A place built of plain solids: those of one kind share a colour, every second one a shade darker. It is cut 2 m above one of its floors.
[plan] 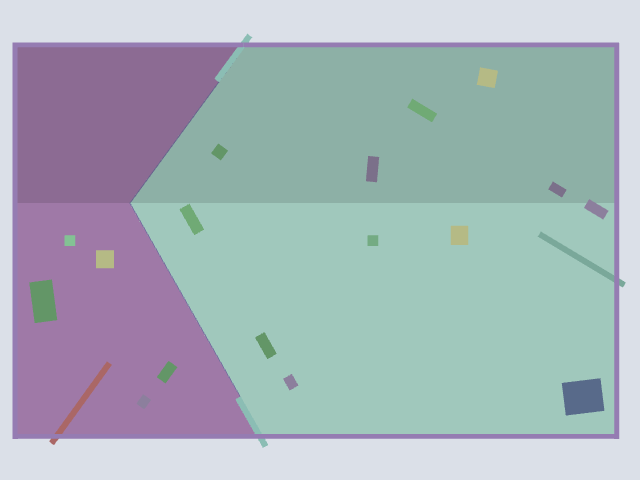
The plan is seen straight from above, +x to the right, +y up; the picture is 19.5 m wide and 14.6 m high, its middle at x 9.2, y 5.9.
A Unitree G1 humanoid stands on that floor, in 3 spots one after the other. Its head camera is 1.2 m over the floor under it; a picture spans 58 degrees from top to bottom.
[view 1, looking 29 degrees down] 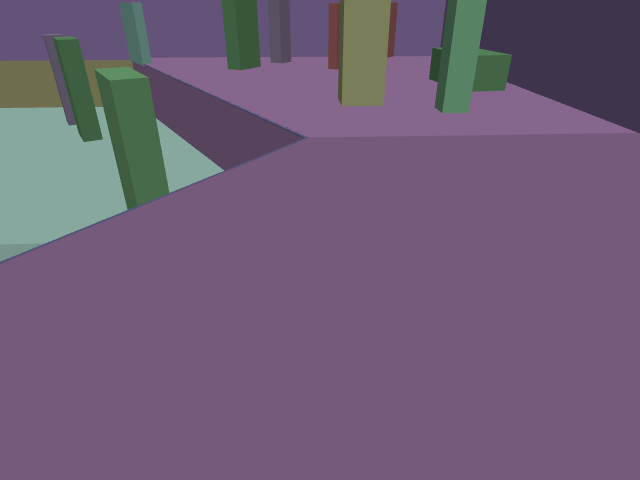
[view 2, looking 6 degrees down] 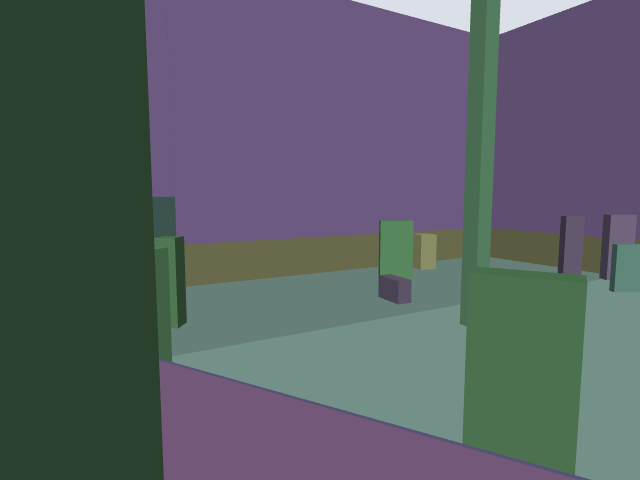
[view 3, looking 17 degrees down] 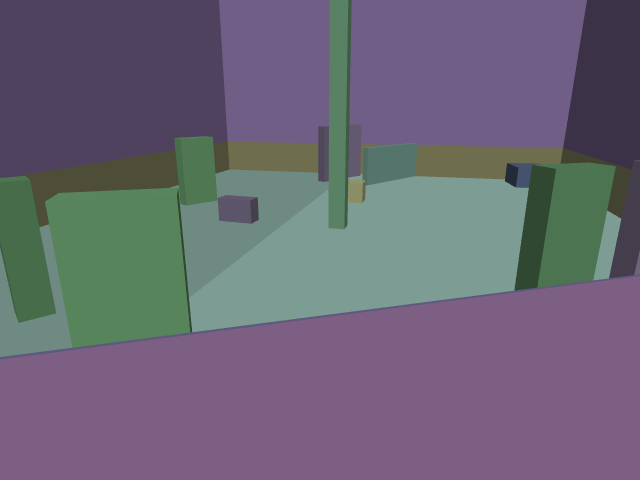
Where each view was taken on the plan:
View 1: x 3.52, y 11.29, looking -93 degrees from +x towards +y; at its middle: deck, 2.48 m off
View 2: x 4.66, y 0.72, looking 60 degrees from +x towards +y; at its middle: wallfoot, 12.83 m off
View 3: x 2.44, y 4.17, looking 14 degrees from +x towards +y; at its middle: piece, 7.95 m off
